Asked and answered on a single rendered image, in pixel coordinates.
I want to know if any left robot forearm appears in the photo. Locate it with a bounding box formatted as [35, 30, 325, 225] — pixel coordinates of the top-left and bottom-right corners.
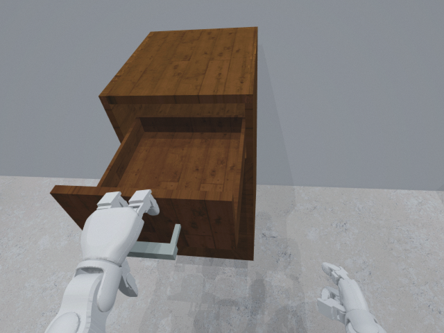
[44, 259, 123, 333]

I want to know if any left robot hand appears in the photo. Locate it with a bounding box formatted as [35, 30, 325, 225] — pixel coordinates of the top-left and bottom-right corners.
[80, 189, 160, 297]

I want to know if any handle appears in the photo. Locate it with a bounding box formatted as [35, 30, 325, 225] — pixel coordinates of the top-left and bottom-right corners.
[127, 224, 181, 260]

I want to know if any cabinet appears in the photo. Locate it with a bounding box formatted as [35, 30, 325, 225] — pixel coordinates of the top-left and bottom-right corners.
[99, 26, 258, 261]

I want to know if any drawer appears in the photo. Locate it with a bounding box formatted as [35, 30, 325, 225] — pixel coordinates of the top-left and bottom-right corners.
[50, 115, 246, 250]

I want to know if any right robot hand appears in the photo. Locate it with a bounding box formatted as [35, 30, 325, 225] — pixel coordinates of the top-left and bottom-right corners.
[317, 262, 369, 324]

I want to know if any right robot forearm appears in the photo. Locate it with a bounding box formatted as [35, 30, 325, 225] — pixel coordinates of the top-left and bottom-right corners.
[345, 309, 386, 333]

